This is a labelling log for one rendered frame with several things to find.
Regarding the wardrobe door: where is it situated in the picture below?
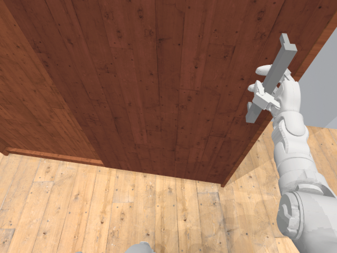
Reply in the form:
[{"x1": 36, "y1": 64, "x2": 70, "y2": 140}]
[
  {"x1": 0, "y1": 0, "x2": 101, "y2": 160},
  {"x1": 3, "y1": 0, "x2": 337, "y2": 184}
]

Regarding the robot right forearm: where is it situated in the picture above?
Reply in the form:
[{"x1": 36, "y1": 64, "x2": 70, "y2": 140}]
[{"x1": 271, "y1": 111, "x2": 337, "y2": 198}]

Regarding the robot right upper arm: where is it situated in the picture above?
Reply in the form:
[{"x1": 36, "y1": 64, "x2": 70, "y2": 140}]
[{"x1": 276, "y1": 191, "x2": 337, "y2": 253}]

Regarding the left robot shin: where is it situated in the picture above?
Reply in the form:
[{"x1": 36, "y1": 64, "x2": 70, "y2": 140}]
[{"x1": 140, "y1": 241, "x2": 151, "y2": 248}]

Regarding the robot right hand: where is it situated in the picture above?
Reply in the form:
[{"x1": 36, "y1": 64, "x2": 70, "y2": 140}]
[{"x1": 248, "y1": 64, "x2": 301, "y2": 120}]

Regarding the handle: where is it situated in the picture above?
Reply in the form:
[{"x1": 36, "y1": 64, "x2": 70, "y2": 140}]
[{"x1": 245, "y1": 33, "x2": 297, "y2": 123}]

